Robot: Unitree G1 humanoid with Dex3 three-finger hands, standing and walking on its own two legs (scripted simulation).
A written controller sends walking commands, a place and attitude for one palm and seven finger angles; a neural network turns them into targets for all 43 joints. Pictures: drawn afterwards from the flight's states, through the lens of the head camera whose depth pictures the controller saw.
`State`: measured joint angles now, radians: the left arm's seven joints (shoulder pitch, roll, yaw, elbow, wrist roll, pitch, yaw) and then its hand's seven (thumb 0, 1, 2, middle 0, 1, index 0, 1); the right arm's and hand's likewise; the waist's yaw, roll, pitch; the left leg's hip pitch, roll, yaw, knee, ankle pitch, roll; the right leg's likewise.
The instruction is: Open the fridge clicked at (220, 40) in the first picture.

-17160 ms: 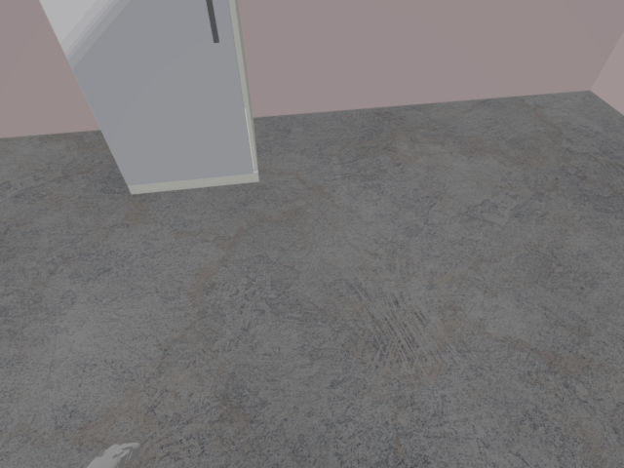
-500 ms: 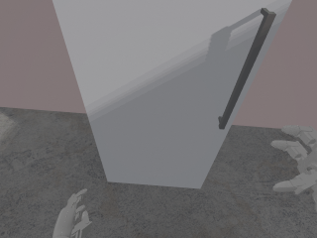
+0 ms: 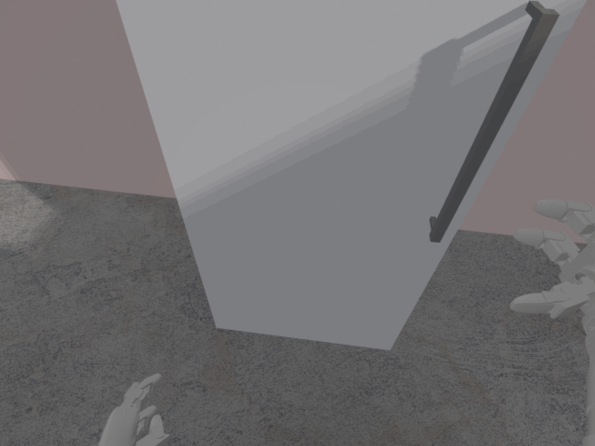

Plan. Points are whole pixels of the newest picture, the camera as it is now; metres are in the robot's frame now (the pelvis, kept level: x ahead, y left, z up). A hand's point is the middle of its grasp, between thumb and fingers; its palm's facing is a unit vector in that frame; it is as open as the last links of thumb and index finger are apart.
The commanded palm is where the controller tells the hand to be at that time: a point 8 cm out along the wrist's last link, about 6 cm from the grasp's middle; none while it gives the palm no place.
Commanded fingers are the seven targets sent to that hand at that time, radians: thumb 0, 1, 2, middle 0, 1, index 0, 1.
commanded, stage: move the hooked fingers beside the handle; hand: right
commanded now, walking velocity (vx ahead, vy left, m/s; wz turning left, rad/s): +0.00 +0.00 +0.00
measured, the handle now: (473, 148) +0.52 -0.22 +0.15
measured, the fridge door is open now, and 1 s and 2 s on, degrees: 0 0 0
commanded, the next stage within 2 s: feel for the door with the fingertips in 1.90 s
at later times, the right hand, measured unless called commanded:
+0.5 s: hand (526, 232) +0.38 -0.27 +0.12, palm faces +0.10 +0.99 +0.00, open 14.0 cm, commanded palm +0.35 -0.32 +0.12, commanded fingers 0.00 0.50 -0.30 0.30 1.20 0.30 1.20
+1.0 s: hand (519, 202) +0.44 -0.28 +0.12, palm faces +0.08 +1.00 +0.02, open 14.0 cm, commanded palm +0.42 -0.34 +0.11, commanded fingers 0.00 0.50 -0.30 0.30 1.20 0.30 1.20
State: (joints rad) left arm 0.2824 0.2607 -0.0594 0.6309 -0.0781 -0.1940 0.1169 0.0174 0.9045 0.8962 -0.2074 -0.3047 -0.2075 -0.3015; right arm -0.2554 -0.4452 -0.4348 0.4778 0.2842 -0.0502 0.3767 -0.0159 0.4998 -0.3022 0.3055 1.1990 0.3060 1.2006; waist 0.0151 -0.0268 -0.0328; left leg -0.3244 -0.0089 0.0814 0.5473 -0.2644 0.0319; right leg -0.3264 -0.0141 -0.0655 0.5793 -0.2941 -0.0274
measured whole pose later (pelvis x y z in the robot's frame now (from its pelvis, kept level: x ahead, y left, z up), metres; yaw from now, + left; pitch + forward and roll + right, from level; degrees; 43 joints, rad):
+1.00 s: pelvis +0.00 -0.01 -0.01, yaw +1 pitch +10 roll +2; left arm 0.38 0.29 -0.04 0.65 -0.06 -0.05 0.10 0.01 0.91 0.90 -0.21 -0.30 -0.21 -0.30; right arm -0.73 -0.62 -0.48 1.06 0.18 -0.22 0.41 -0.02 0.50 -0.30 0.30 1.20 0.30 1.20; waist 0.10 0.00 -0.05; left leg -0.51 -0.02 0.07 0.62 -0.28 0.02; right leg -0.52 -0.03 -0.07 0.69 -0.33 -0.04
